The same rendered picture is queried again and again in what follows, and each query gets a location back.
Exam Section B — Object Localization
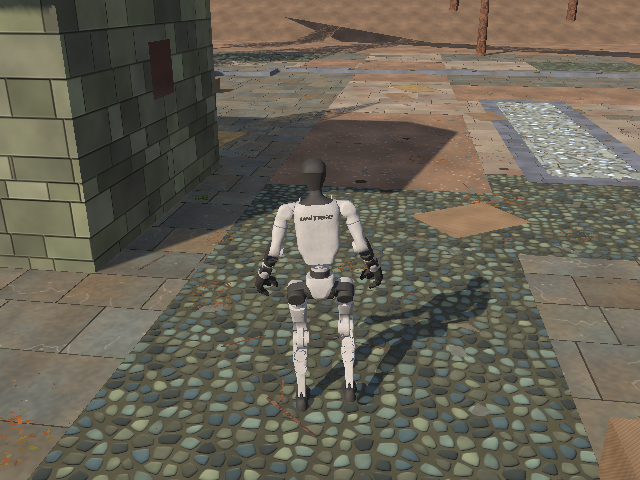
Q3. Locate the robot left forearm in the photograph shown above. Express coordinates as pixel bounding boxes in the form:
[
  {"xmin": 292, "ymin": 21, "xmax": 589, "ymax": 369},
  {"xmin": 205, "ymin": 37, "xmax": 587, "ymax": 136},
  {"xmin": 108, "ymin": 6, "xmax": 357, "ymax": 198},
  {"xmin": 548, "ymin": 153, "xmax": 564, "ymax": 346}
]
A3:
[{"xmin": 258, "ymin": 242, "xmax": 278, "ymax": 279}]

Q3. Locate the left robot hand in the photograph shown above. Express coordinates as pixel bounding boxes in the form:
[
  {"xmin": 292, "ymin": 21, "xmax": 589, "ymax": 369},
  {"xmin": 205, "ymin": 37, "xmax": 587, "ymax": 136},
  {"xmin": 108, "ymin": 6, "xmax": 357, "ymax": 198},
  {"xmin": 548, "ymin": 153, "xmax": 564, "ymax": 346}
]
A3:
[{"xmin": 255, "ymin": 274, "xmax": 278, "ymax": 296}]

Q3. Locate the right robot foot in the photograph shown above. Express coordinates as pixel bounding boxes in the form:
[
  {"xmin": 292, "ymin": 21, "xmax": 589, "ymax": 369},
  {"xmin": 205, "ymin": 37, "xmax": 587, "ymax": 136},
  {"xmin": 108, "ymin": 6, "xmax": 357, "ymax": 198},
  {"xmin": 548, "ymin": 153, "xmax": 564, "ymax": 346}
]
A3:
[{"xmin": 342, "ymin": 380, "xmax": 357, "ymax": 402}]

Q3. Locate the robot left upper arm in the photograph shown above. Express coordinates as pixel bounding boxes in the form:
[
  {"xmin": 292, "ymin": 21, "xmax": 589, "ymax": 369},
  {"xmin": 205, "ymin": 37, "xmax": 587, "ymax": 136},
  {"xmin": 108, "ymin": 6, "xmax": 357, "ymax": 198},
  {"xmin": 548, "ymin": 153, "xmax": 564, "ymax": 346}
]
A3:
[{"xmin": 268, "ymin": 202, "xmax": 295, "ymax": 258}]

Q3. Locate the robot right upper arm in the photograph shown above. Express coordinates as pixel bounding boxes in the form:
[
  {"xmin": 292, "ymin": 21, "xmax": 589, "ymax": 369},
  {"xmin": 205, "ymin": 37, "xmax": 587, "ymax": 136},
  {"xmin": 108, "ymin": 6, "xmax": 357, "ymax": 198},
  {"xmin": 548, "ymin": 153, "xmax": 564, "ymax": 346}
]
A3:
[{"xmin": 336, "ymin": 200, "xmax": 369, "ymax": 253}]

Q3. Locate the robot right forearm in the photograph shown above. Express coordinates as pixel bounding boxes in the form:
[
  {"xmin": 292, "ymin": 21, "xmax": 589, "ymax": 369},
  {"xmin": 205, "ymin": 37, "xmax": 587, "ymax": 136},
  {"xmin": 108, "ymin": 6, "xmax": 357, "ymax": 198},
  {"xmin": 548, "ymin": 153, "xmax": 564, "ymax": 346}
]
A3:
[{"xmin": 359, "ymin": 237, "xmax": 380, "ymax": 272}]

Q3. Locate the left robot thigh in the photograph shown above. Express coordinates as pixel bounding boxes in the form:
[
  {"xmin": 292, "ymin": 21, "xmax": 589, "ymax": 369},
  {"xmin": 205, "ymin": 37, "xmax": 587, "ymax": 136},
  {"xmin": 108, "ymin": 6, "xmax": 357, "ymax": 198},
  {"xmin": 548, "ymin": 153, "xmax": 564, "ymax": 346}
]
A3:
[{"xmin": 287, "ymin": 280, "xmax": 310, "ymax": 348}]

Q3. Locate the right robot hand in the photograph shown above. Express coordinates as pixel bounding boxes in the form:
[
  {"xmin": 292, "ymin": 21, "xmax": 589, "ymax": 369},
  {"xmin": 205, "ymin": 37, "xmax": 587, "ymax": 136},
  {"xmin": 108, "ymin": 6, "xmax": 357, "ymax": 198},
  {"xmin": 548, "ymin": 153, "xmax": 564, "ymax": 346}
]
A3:
[{"xmin": 360, "ymin": 267, "xmax": 383, "ymax": 289}]

